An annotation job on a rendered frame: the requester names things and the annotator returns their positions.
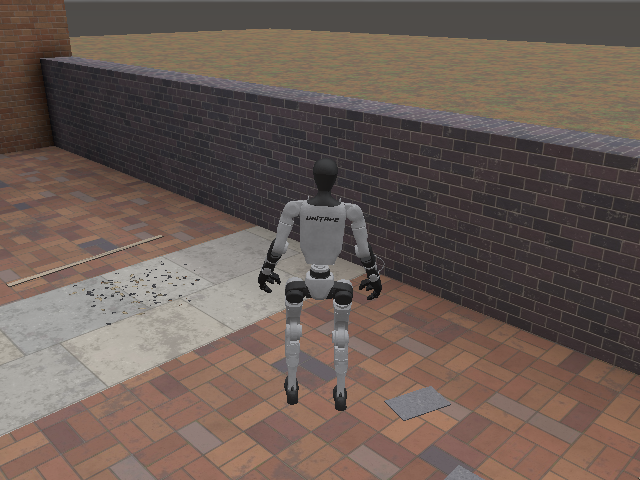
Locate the right robot forearm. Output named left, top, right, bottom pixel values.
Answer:
left=360, top=242, right=380, bottom=282

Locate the robot right upper arm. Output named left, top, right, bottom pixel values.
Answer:
left=344, top=203, right=370, bottom=258

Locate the robot right hand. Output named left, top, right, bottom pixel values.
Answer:
left=359, top=277, right=382, bottom=300

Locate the right robot foot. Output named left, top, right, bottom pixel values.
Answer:
left=333, top=385, right=347, bottom=411

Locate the robot left upper arm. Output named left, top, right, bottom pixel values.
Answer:
left=272, top=200, right=303, bottom=255

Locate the left robot forearm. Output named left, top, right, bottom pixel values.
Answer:
left=261, top=238, right=282, bottom=275

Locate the robot left shin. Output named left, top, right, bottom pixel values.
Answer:
left=285, top=324, right=300, bottom=391

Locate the robot left hand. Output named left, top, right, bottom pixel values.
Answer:
left=258, top=271, right=281, bottom=293

